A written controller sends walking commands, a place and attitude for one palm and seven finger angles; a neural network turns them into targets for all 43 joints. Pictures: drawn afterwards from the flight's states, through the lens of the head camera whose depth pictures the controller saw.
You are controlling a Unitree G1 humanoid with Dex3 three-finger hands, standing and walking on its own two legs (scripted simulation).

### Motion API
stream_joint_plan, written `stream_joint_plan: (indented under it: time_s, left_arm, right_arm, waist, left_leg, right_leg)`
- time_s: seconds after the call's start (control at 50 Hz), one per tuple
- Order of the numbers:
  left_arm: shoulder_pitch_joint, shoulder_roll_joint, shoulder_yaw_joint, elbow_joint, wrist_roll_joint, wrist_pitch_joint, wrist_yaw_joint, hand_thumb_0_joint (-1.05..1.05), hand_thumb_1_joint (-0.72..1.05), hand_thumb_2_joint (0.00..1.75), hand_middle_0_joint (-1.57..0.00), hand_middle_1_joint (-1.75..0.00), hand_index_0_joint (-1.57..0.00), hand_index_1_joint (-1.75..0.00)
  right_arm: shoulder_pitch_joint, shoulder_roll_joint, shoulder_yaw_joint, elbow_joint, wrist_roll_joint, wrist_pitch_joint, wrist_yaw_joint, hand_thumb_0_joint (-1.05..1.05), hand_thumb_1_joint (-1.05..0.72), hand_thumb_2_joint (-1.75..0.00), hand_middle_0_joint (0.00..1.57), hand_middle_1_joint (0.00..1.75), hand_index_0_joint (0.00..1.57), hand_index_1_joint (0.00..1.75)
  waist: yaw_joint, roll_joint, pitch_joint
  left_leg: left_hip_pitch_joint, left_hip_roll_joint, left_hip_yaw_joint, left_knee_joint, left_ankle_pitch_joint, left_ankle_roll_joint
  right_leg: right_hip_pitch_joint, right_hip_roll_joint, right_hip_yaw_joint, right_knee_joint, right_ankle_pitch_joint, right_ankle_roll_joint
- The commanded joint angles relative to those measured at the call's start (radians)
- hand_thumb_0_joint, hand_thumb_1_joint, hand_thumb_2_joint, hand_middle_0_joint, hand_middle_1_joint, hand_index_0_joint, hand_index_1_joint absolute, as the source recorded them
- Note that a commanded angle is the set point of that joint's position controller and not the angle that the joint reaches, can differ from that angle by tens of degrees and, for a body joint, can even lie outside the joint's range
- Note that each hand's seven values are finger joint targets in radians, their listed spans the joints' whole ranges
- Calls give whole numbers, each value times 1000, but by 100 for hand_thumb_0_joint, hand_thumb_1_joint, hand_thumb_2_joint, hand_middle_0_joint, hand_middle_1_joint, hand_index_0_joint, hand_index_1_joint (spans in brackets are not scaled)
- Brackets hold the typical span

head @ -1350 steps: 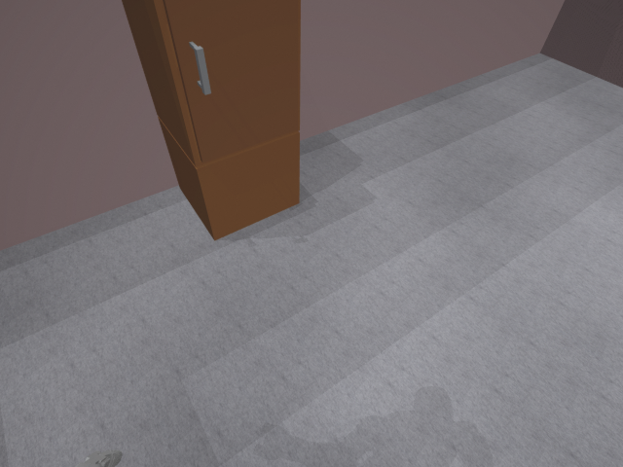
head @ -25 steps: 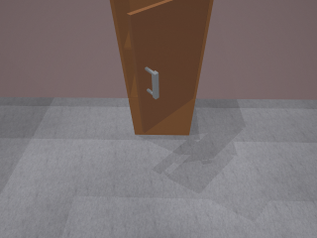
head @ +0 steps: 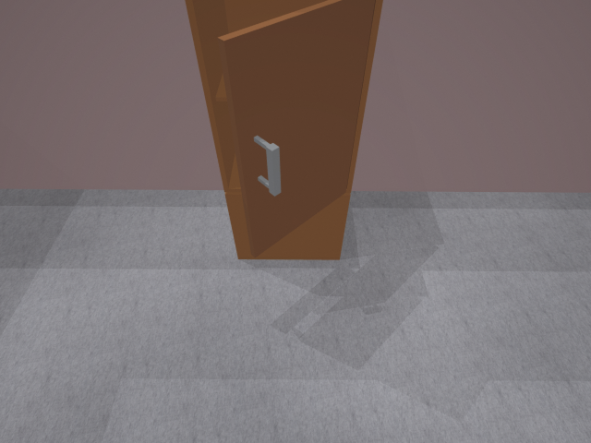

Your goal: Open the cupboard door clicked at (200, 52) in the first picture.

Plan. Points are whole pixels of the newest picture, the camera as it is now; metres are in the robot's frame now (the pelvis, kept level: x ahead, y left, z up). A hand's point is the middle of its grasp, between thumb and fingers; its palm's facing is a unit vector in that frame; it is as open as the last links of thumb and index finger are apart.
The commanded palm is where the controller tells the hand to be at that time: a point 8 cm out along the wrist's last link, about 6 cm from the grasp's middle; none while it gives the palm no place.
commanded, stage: look to check the result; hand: left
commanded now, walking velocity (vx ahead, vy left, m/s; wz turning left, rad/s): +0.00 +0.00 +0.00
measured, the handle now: (267, 166) +0.65 +0.09 -0.02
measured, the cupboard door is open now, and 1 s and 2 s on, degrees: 44 44 44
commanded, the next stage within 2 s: walk to a spot facing it in 0.52 s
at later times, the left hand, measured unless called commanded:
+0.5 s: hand out of the picture +0.05 +0.21 -0.17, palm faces -0.01 -0.96 -0.28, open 7.4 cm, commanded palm none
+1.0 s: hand out of the picture +0.07 +0.19 -0.18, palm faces -0.13 -0.96 -0.26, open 7.4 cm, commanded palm none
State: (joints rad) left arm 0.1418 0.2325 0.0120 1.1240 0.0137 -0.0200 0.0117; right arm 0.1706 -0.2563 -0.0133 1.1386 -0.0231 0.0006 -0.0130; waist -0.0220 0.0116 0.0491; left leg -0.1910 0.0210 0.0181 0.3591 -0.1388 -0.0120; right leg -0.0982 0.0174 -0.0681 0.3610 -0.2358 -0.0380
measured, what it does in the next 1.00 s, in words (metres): stands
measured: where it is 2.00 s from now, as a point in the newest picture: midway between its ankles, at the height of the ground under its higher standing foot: outside the picture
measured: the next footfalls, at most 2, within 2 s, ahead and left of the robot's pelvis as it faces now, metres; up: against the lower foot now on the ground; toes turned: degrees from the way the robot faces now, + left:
left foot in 1.56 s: +0.11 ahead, +0.11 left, +0.00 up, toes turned -31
right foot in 1.84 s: -0.02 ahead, -0.16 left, +0.00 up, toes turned -40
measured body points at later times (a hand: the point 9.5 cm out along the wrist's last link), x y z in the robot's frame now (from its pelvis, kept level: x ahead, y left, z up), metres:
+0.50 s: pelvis +0.02 +0.00 +0.00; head +0.03 -0.01 +0.45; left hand +0.05 +0.26 -0.15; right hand +0.06 -0.26 -0.15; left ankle +0.04 +0.13 -0.75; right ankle -0.02 -0.09 -0.75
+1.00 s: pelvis +0.01 -0.01 -0.01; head +0.05 -0.03 +0.43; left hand +0.08 +0.24 -0.16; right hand +0.01 -0.25 -0.17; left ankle +0.04 +0.13 -0.75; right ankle -0.03 -0.09 -0.73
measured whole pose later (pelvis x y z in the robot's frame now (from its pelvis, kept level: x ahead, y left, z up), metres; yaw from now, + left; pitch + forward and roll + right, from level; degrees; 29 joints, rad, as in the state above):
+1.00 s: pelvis +0.01 -0.01 -0.01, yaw -10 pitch +0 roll +2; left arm 0.20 0.21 0.06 1.03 0.02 0.06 -0.01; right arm 0.19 -0.20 -0.05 1.03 -0.03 0.02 -0.04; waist 0.01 -0.01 0.10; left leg -0.24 0.07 0.18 0.52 -0.26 -0.02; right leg -0.30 0.02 0.02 0.73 -0.44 -0.03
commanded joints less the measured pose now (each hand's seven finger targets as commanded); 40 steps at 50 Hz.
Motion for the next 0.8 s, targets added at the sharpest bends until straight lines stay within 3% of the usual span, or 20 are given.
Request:
stream_joint_plan:
  time_s: [0.0,0.28,0.62,0.64,0.68,0.78]
  left_arm:
    - [25,178,36,-33,-5,-12,13,0,90,90,-20,-30,-20,-30]
    - [49,186,32,-18,-7,-14,16,0,90,90,-20,-30,-20,-30]
    - [50,177,30,-20,-7,-14,17,0,90,90,-20,-30,-20,-30]
    - [47,177,31,-21,-7,-12,17,0,90,90,-20,-30,-20,-30]
    - [73,120,27,-23,-7,4,19,0,90,90,-20,-30,-20,-30]
    - [82,138,59,-74,0,36,12,0,90,90,-20,-30,-20,-30]
  right_arm:
    - [5,-131,-19,-43,2,-14,-14,0,-90,-90,20,30,20,30]
    - [-2,-146,-20,-42,7,-11,-18,0,-90,-90,20,30,20,30]
    - [-4,-137,-19,-39,4,-15,-19,0,-90,-90,20,30,20,30]
    - [-4,-137,-19,-38,3,-14,-20,0,-90,-90,20,30,20,30]
    - [39,-72,-10,-34,3,-3,-24,0,-90,-90,20,30,20,30]
    - [62,-96,-42,-79,3,17,-36,0,-90,-90,20,30,20,30]
  waist:
    - [13,8,-48]
    - [13,-19,-53]
    - [14,0,-41]
    - [13,12,-40]
    - [10,3,-46]
    - [10,-14,-34]
  left_leg:
    - [67,93,-84,-35,127,32]
    - [108,98,-78,-36,145,34]
    - [108,98,-74,-46,165,32]
    - [115,103,-65,-43,161,29]
    - [117,110,-35,-7,162,20]
    - [85,134,17,69,102,22]
  right_leg:
    - [-31,-142,118,-91,173,-16]
    - [-28,-139,118,-103,217,-13]
    - [-13,-144,116,-104,245,-11]
    - [-21,-141,124,-102,247,-13]
    - [-45,-137,136,-73,281,-7]
    - [-116,-118,177,35,313,-18]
